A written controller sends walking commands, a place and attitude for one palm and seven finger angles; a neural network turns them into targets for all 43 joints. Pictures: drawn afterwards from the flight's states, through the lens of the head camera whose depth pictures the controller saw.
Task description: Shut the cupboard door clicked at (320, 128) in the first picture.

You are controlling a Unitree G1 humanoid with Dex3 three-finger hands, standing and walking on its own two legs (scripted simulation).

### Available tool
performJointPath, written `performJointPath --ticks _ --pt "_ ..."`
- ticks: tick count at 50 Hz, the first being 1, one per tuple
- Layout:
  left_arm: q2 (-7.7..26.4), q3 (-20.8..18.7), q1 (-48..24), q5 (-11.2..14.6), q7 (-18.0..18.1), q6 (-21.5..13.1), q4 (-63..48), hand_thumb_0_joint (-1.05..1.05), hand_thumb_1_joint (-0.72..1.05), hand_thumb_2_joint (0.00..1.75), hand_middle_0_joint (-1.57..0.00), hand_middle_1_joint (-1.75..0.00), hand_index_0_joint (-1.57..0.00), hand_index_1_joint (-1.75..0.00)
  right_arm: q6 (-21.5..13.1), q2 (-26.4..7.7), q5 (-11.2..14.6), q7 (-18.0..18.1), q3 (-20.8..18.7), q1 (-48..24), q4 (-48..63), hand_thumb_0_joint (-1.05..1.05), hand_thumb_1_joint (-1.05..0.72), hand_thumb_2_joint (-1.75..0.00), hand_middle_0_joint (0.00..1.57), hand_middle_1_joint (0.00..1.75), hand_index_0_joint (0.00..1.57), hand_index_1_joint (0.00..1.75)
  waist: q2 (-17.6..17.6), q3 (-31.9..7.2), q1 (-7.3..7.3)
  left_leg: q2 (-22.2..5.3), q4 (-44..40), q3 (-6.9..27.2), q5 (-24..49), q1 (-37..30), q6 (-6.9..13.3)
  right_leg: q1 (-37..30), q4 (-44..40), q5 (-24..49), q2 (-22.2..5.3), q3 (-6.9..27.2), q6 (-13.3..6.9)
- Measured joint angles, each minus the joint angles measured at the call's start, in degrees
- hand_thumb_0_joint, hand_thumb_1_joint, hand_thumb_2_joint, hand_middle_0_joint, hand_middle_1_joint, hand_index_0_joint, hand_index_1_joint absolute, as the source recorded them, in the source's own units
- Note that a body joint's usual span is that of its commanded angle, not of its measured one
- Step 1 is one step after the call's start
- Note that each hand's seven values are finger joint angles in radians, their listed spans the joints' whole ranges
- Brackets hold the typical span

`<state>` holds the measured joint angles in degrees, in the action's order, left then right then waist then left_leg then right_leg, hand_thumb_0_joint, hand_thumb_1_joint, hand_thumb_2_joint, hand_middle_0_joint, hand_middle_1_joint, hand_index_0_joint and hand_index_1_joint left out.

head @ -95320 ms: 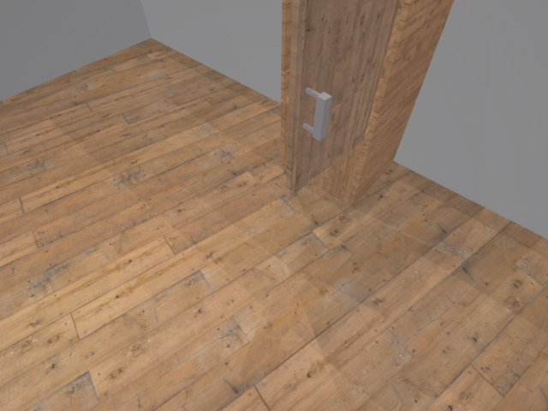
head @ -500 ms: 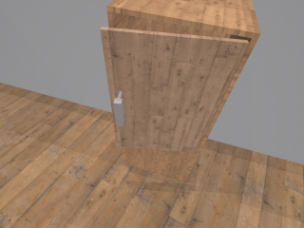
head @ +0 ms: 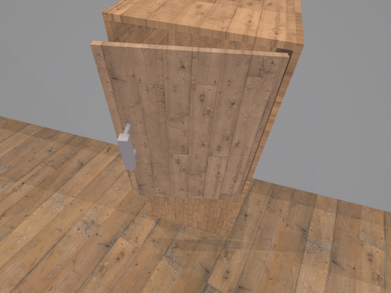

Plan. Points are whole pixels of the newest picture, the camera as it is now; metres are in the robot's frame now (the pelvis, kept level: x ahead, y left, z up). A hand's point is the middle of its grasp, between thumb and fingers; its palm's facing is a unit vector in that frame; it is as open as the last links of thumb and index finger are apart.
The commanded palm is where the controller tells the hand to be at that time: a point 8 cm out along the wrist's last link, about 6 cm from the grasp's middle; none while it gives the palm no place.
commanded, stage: come to a stop and stand still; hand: left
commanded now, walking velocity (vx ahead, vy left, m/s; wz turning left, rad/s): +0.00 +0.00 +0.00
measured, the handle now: (129, 146) +0.48 +0.22 -0.03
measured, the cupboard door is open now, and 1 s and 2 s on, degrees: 13 13 13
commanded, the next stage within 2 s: look again from close up in 0.92 s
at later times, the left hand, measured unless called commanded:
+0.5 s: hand out of the picture +0.06 +0.18 -0.17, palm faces +0.02 -0.97 -0.24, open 7.3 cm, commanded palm none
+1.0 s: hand out of the picture -0.01 +0.14 -0.18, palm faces +0.01 -0.99 -0.16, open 7.3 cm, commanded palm none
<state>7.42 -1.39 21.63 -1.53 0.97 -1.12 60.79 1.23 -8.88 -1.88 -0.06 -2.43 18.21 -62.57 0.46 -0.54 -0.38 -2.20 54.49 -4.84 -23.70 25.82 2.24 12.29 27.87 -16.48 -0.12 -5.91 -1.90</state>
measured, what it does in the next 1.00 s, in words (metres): steps on the spot: left foot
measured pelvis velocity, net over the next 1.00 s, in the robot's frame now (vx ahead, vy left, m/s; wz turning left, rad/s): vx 0.01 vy -0.01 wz -0.01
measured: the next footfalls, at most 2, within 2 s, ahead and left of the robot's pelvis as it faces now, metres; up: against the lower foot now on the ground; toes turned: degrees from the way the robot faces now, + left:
left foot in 0.16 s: +0.10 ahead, +0.09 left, +0.00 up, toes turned +5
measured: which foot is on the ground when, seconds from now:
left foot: up 0.00-0.14, down 0.16-1.00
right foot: down 0.00-1.00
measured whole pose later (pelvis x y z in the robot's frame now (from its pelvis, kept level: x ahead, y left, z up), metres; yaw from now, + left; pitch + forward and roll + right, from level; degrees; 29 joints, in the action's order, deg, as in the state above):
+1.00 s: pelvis +0.01 -0.01 +0.00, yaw +0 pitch -1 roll -1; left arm 7.3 0.9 19.3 -0.9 2.1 -0.7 62.4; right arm 0.6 -7.8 -1.2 0.8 0.1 17.8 -63.5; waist -0.9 2.4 0.4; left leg -2.2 29.2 -5.0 -11.1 17.4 1.1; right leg 8.9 25.6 -16.0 1.5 -6.2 -2.2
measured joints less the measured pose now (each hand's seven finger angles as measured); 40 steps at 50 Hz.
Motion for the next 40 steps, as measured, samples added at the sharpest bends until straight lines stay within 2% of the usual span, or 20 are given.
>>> performJointPath --ticks 3,5,7,8,11,18,21,26,30,40 --pt "-0.22 0.16 1.10 -0.18 0.31 -0.42 0.93 0.00 0.91 0.90 -0.20 -0.30 -0.20 -0.30 -0.77 0.71 0.11 -0.17 0.02 -1.02 1.36 0.01 -0.91 -0.90 0.20 0.30 0.19 0.30 1.24 -0.23 0.08 -0.46 -0.29 -0.75 1.91 1.31 -0.67 -1.77 -2.80 0.66 0.42 -0.27 -0.02" --pt "-0.43 0.42 1.26 -0.22 0.37 -0.45 1.44 0.00 0.91 0.90 -0.20 -0.30 -0.20 -0.30 -1.51 0.92 0.25 0.59 0.20 -2.07 1.99 0.01 -0.92 -0.90 0.20 0.30 0.19 0.30 1.86 0.22 -0.26 -0.31 -7.33 -1.02 3.44 -0.58 -1.37 -2.37 -2.99 0.27 0.57 -0.10 0.19" --pt "-0.83 0.79 1.28 0.08 0.38 -0.42 1.89 0.00 0.91 0.90 -0.20 -0.30 -0.20 -0.30 -2.52 0.59 0.58 1.16 0.60 -3.01 2.28 0.02 -0.93 -0.90 0.20 0.30 0.19 0.30 1.62 0.87 -0.76 -0.10 -17.14 -0.75 8.31 -4.32 -1.99 -2.53 -1.49 -1.10 1.09 0.05 0.61" --pt "-1.08 0.95 1.31 0.27 0.36 -0.33 2.14 0.00 0.91 0.90 -0.20 -0.30 -0.20 -0.30 -3.09 0.37 0.72 1.42 0.79 -3.34 2.26 0.02 -0.94 -0.90 0.20 0.30 0.19 0.30 1.11 1.03 -0.93 -0.26 -20.75 -0.47 9.82 -6.36 -1.18 -2.44 -0.19 -2.17 1.58 0.01 0.87" --pt "-0.49 0.99 0.17 0.68 0.76 0.46 2.85 0.00 0.91 0.90 -0.20 -0.30 -0.20 -0.30 -3.35 1.30 1.02 2.29 1.40 -4.69 1.53 0.01 -0.95 -0.90 0.20 0.30 0.19 0.30 3.26 1.33 -1.59 1.15 -21.61 -1.40 7.54 -8.24 1.11 -3.41 0.65 -3.06 0.17 0.85 1.65" --pt "0.71 0.70 -4.52 0.80 1.26 1.68 0.72 0.00 0.91 0.90 -0.20 -0.30 -0.20 -0.30 -2.92 2.33 1.25 3.12 1.80 -8.59 3.13 0.01 -0.93 -0.90 0.20 0.30 0.19 0.30 3.51 3.18 -1.60 3.02 -25.56 -3.37 9.59 -10.61 1.74 -2.31 3.22 -3.97 -1.87 2.51 2.38" --pt "1.72 0.06 -6.58 0.59 1.32 2.02 -0.73 0.00 0.91 0.90 -0.20 -0.30 -0.20 -0.30 -2.39 2.35 1.04 2.94 1.42 -9.84 3.91 0.01 -0.92 -0.90 0.20 0.30 0.20 0.30 2.48 3.89 -1.35 3.23 -25.24 -3.97 10.03 -9.93 1.64 -1.13 4.56 -4.91 -2.24 2.95 2.07" --pt "2.61 -0.47 -7.68 0.12 1.41 1.64 -2.66 0.00 0.92 0.90 -0.19 -0.30 -0.20 -0.30 -1.15 0.89 0.92 2.31 0.41 -10.07 4.13 0.00 -0.93 -0.90 0.20 0.30 0.20 0.30 -0.94 3.22 -0.64 1.72 -24.11 -3.12 10.57 -8.42 0.59 -0.60 3.69 -3.38 -0.75 2.13 0.96" --pt "3.36 -0.24 -7.24 0.32 1.28 1.75 -3.00 0.00 0.92 0.90 -0.19 -0.30 -0.20 -0.30 -0.48 0.24 0.68 1.80 0.25 -8.37 3.46 0.00 -0.93 -0.90 0.20 0.30 0.20 0.30 -0.42 2.10 0.07 1.84 -24.56 -2.64 11.24 -8.85 -0.09 -0.83 4.11 -3.47 -0.81 1.63 0.32" --pt "2.43 0.79 -5.99 0.75 0.55 1.59 -0.96 0.00 0.93 0.90 -0.20 -0.30 -0.20 -0.30 -0.69 0.37 0.52 1.22 1.88 -2.83 -0.56 0.00 -0.92 -0.90 0.20 0.30 0.19 0.30 1.17 1.48 0.27 1.39 -28.73 -1.48 14.16 -10.76 -0.49 -3.28 -0.64 -0.62 0.15 0.48 -0.18"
